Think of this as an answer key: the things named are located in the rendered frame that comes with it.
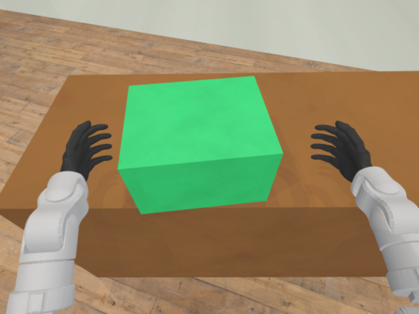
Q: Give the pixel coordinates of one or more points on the pedestal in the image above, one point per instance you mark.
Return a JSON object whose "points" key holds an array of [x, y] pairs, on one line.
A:
{"points": [[310, 224]]}

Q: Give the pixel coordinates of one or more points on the carton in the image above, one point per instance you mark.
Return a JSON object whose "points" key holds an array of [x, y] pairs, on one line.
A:
{"points": [[195, 144]]}

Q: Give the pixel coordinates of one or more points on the robot right forearm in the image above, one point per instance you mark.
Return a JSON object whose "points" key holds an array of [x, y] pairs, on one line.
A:
{"points": [[395, 222]]}

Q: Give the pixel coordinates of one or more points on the robot left forearm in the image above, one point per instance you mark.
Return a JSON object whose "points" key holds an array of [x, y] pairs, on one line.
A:
{"points": [[49, 244]]}

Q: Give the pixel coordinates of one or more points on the robot right hand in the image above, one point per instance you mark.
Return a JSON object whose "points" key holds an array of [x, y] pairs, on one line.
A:
{"points": [[351, 155]]}

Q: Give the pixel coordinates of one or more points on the robot left hand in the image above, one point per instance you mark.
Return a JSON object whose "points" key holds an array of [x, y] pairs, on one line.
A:
{"points": [[77, 156]]}

